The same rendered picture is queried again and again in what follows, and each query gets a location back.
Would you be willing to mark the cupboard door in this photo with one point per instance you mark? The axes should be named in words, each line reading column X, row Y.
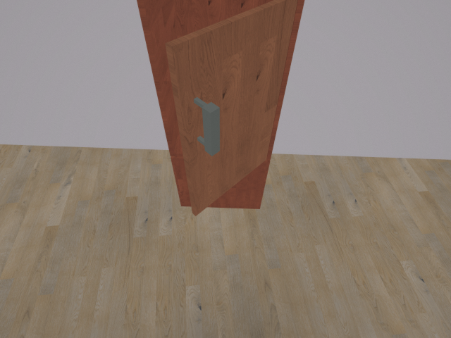
column 237, row 64

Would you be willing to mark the handle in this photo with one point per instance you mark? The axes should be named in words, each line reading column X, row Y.
column 211, row 125

